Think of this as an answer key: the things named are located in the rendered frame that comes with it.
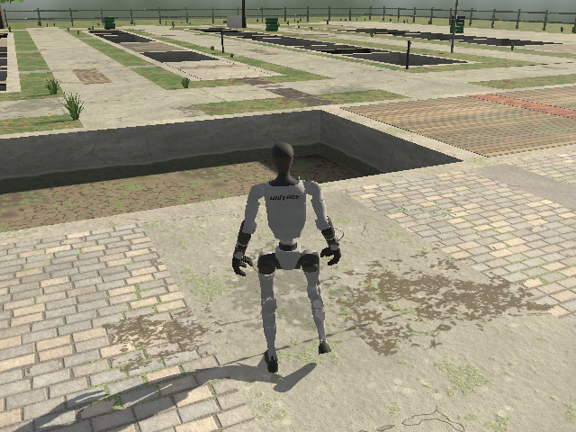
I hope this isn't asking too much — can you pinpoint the robot left upper arm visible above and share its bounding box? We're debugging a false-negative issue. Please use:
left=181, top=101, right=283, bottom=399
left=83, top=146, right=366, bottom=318
left=242, top=183, right=266, bottom=234

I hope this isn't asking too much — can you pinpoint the robot left forearm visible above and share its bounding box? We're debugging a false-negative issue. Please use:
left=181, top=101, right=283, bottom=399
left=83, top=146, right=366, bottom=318
left=233, top=220, right=251, bottom=259

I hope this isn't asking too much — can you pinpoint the left robot shin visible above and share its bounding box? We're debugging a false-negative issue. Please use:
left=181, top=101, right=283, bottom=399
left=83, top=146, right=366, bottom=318
left=261, top=299, right=276, bottom=361

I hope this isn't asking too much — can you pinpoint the robot right hand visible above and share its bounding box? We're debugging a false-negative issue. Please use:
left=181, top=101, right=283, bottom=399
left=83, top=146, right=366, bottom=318
left=320, top=247, right=341, bottom=266

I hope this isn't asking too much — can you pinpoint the robot left hand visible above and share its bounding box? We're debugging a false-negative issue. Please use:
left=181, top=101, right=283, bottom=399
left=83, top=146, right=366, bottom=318
left=232, top=255, right=253, bottom=276

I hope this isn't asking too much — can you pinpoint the left robot thigh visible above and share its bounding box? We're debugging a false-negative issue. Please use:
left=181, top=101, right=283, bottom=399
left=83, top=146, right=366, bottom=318
left=257, top=251, right=277, bottom=314

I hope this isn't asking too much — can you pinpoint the robot right forearm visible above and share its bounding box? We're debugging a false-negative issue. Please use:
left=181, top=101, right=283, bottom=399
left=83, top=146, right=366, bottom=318
left=321, top=216, right=339, bottom=250

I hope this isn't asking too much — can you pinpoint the robot right upper arm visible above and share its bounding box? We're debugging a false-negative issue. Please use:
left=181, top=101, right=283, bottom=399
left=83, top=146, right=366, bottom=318
left=303, top=180, right=330, bottom=230

